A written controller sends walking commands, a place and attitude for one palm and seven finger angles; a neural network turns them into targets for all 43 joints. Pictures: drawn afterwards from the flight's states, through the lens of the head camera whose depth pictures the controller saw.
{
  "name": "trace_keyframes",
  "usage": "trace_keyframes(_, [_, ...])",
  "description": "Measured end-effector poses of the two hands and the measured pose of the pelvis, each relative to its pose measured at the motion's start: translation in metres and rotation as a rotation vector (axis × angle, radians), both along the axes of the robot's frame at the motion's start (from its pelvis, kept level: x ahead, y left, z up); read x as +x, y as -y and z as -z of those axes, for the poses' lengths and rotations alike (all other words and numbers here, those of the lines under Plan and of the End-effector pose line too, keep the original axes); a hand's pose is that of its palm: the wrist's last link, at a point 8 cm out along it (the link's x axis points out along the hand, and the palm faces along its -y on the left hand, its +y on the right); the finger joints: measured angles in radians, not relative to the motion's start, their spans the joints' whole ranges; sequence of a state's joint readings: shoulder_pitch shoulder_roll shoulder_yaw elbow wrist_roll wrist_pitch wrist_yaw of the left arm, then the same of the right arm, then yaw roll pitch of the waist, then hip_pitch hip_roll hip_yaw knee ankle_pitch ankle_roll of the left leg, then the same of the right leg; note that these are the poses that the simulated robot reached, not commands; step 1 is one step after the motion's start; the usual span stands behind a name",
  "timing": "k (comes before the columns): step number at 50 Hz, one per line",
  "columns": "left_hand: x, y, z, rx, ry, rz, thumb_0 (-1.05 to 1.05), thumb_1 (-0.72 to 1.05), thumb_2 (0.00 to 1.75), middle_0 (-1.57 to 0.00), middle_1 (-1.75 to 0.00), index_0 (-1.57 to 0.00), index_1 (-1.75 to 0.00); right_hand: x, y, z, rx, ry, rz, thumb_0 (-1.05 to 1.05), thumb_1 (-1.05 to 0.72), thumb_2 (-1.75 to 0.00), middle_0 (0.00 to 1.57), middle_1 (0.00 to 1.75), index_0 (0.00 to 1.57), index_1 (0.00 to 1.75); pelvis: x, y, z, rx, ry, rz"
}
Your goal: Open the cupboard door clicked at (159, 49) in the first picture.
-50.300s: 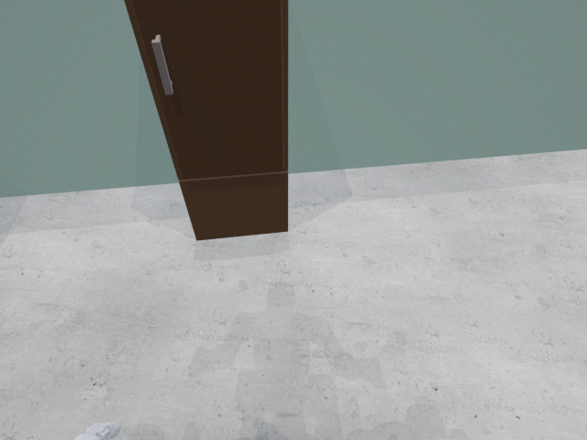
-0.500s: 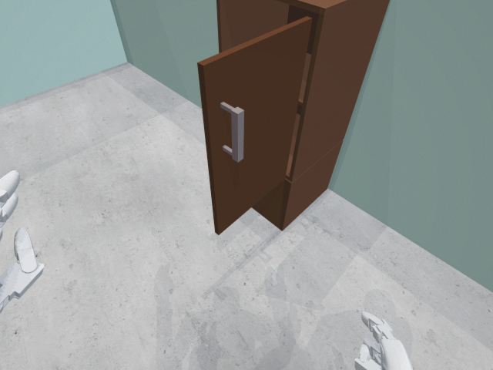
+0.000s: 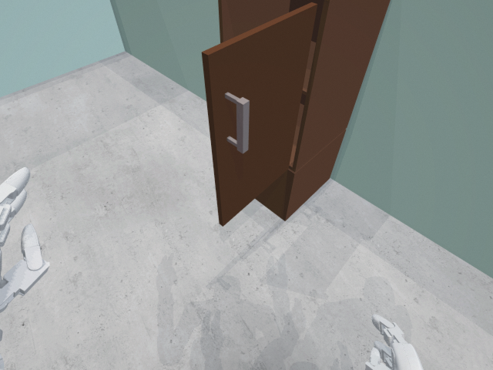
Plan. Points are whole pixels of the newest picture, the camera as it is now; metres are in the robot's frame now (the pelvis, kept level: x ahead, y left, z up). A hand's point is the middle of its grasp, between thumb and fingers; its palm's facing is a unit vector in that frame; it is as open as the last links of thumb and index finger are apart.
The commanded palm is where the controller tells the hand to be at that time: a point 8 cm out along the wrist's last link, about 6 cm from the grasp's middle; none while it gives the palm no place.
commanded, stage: let the arm hang, fingers relaxed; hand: left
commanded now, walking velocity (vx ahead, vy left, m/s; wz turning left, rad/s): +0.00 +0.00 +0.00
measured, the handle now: (236, 123) +0.62 +0.06 +0.04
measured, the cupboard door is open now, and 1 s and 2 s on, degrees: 91 91 91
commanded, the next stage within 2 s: look to check the result in 1.08 s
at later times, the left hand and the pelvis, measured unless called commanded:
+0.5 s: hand out of the picture -0.01 +0.17 -0.17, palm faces +0.03 -0.96 -0.27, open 7.2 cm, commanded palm none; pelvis -0.01 -0.04 +0.00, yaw +3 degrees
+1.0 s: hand out of the picture +0.07 +0.18 -0.15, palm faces +0.04 -0.96 -0.28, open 7.4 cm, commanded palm none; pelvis +0.00 -0.03 +0.01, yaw +2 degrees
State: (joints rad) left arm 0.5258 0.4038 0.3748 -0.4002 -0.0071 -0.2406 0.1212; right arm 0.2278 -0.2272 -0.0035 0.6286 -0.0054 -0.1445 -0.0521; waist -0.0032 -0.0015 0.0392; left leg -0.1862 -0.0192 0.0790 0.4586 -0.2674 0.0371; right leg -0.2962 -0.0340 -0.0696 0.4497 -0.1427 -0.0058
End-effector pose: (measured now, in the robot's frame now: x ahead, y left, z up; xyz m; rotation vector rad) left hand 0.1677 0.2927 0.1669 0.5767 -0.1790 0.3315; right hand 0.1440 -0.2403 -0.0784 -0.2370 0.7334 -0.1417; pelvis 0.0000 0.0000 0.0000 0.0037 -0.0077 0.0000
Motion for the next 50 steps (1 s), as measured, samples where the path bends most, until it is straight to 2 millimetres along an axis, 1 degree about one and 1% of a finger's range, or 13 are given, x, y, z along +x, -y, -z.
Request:
trace_keyframes(1, [0.005,-0.002,0.017,-0.016,-0.065,0.003,0.01,0.89,0.90,-0.21,-0.30,-0.21,-0.31,0.000,0.002,0.006,0.010,-0.019,-0.022,0.01,-0.91,-0.89,0.20,0.29,0.20,0.30,-0.002,-0.001,0.001,0.001,-0.005,-0.012])
trace_keyframes(3, [0.011,-0.007,0.069,-0.095,-0.286,-0.034,0.01,0.90,0.90,-0.20,-0.30,-0.21,-0.31,-0.001,0.008,0.022,0.023,-0.080,-0.045,0.01,-0.91,-0.89,0.20,0.29,0.20,0.30,-0.005,-0.002,0.005,0.008,-0.011,-0.020])
trace_keyframes(6, [-0.002,0.001,0.158,-0.221,-0.663,-0.114,0.01,0.90,0.90,-0.20,-0.30,-0.20,-0.30,-0.010,0.019,0.041,0.035,-0.149,-0.030,0.01,-0.91,-0.89,0.20,0.29,0.20,0.30,-0.009,0.001,0.009,0.026,-0.008,-0.023])
trace_keyframes(8, [-0.026,0.019,0.209,-0.290,-0.881,-0.139,0.01,0.91,0.90,-0.20,-0.30,-0.20,-0.30,-0.021,0.026,0.049,0.039,-0.195,-0.011,0.01,-0.91,-0.89,0.20,0.29,0.20,0.30,-0.011,0.006,0.011,0.029,0.000,-0.016])
trace_keyframes(10, [-0.056,0.042,0.248,-0.358,-1.059,-0.139,0.01,0.91,0.90,-0.20,-0.30,-0.20,-0.30,-0.038,0.033,0.054,0.035,-0.257,0.008,0.01,-0.91,-0.89,0.20,0.29,0.20,0.30,-0.012,0.012,0.011,0.030,0.008,-0.015])
trace_keyframes(14, [-0.114,0.087,0.298,-0.498,-1.305,-0.139,0.02,0.91,0.90,-0.20,-0.30,-0.20,-0.30,-0.084,0.046,0.056,0.004,-0.426,0.032,0.01,-0.91,-0.89,0.20,0.29,0.20,0.30,-0.015,0.023,0.009,0.024,0.018,-0.023])
trace_keyframes(17, [-0.143,0.091,0.308,-0.549,-1.369,-0.213,0.01,0.96,0.89,-0.21,-0.30,-0.21,-0.30,-0.118,0.052,0.056,-0.012,-0.557,0.045,0.01,-0.91,-0.89,0.20,0.29,0.20,0.30,-0.016,0.030,0.006,0.016,0.018,-0.033])
trace_keyframes(20, [-0.164,0.087,0.308,-0.557,-1.415,-0.267,0.01,0.97,0.89,-0.21,-0.30,-0.21,-0.30,-0.146,0.056,0.057,-0.012,-0.656,0.060,0.01,-0.91,-0.89,0.20,0.29,0.20,0.30,-0.016,0.035,0.003,0.009,0.015,-0.040])
trace_keyframes(24, [-0.180,0.075,0.301,-0.539,-1.448,-0.336,0.01,0.95,0.89,-0.21,-0.30,-0.21,-0.30,-0.167,0.055,0.060,0.009,-0.722,0.082,0.01,-0.91,-0.89,0.20,0.29,0.20,0.30,-0.013,0.037,0.000,0.004,0.017,-0.045])
trace_keyframes(27, [-0.182,0.065,0.296,-0.519,-1.449,-0.373,0.01,0.93,0.89,-0.20,-0.30,-0.21,-0.30,-0.175,0.051,0.063,0.028,-0.739,0.091,0.01,-0.91,-0.89,0.20,0.29,0.20,0.30,-0.012,0.038,-0.001,0.002,0.020,-0.045])
trace_keyframes(36, [-0.151,0.051,0.285,-0.485,-1.374,-0.377,0.01,0.91,0.90,-0.20,-0.30,-0.20,-0.30,-0.169,0.035,0.070,0.074,-0.719,0.083,0.00,-0.91,-0.89,0.20,0.29,0.20,0.30,-0.008,0.035,-0.003,0.004,0.024,-0.042])
trace_keyframes(44, [-0.119,0.058,0.285,-0.496,-1.323,-0.321,0.01,0.91,0.90,-0.20,-0.30,-0.20,-0.30,-0.146,0.031,0.068,0.073,-0.667,0.077,0.00,-0.91,-0.89,0.20,0.29,0.20,0.30,-0.002,0.031,-0.005,0.008,0.027,-0.038])
trace_keyframes(50, [-0.110,0.064,0.287,-0.512,-1.326,-0.298,0.01,0.91,0.90,-0.20,-0.30,-0.20,-0.30,-0.126,0.034,0.065,0.054,-0.637,0.071,0.00,-0.91,-0.89,0.20,0.29,0.20,0.30,0.003,0.029,-0.006,0.009,0.028,-0.037])
